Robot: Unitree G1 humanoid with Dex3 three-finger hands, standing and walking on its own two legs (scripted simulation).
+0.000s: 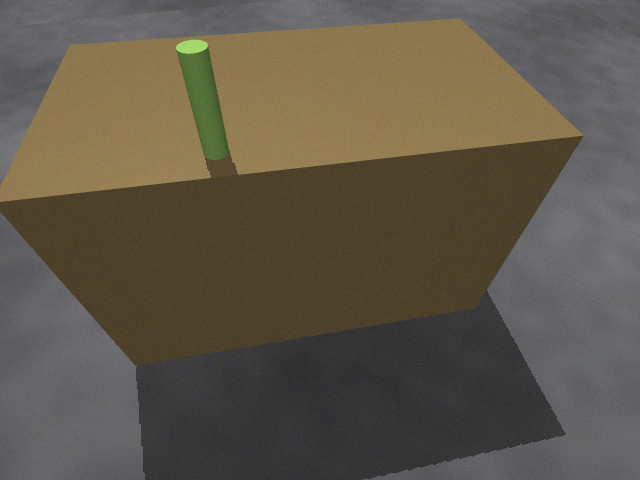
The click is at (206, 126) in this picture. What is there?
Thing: slim round
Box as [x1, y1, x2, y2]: [176, 40, 228, 159]
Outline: 183,41 176,46 176,50 202,149 206,157 210,159 218,159 227,154 228,148 207,44 201,40
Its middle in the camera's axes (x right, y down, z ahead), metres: -0.21 -0.25 +0.73
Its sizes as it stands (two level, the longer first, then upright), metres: 0.052 0.052 0.215
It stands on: a support 0.75 m high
